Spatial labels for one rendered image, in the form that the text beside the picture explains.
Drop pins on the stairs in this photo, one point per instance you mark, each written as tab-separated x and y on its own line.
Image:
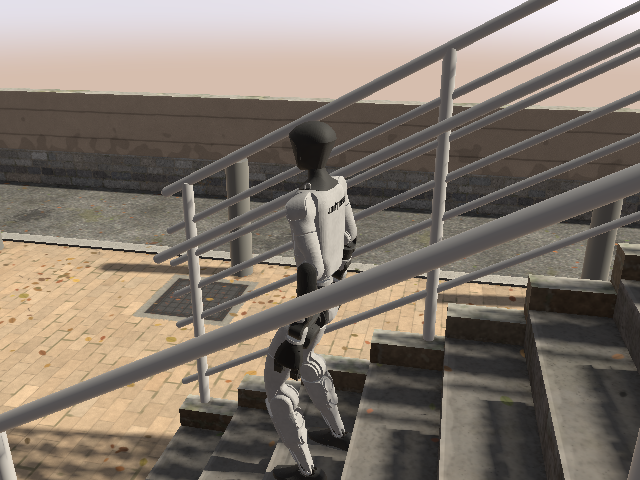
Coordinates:
564	406

